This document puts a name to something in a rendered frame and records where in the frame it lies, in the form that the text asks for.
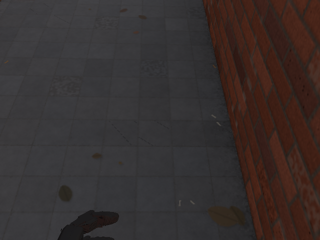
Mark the robot left hand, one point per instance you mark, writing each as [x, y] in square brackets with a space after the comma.
[86, 223]

